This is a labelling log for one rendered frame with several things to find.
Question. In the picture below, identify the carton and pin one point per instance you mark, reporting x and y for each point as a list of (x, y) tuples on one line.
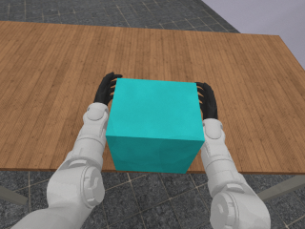
[(154, 126)]

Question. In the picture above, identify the right robot forearm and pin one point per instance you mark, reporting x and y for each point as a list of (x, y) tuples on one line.
[(218, 164)]

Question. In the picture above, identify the robot left upper arm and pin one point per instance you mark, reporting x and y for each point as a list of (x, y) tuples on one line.
[(72, 194)]

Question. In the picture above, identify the robot right hand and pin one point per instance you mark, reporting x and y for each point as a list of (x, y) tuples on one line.
[(208, 105)]

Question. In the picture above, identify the robot left hand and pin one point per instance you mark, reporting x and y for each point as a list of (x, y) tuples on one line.
[(103, 94)]

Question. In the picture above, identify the robot right upper arm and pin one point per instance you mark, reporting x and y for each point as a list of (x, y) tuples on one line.
[(232, 210)]

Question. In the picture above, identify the table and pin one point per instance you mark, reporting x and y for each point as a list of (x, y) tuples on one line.
[(50, 74)]

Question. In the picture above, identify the left robot forearm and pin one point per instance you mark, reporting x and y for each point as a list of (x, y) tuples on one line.
[(90, 144)]

